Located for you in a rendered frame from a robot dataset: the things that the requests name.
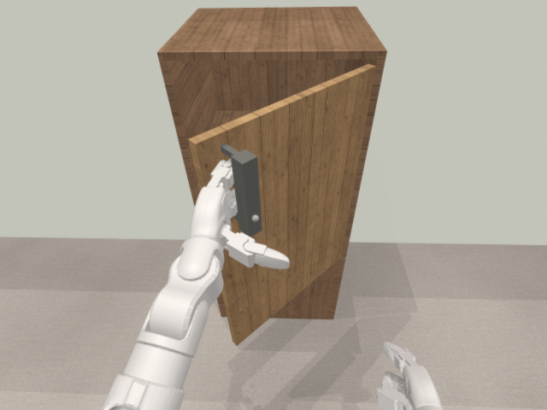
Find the handle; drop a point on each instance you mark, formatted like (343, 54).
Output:
(247, 191)

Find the right robot hand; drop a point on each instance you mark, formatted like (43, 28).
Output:
(414, 390)

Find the cupboard door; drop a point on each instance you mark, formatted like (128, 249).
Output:
(308, 147)

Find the left robot hand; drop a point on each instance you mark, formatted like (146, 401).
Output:
(215, 205)

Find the robot left forearm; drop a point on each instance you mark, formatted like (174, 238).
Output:
(155, 373)

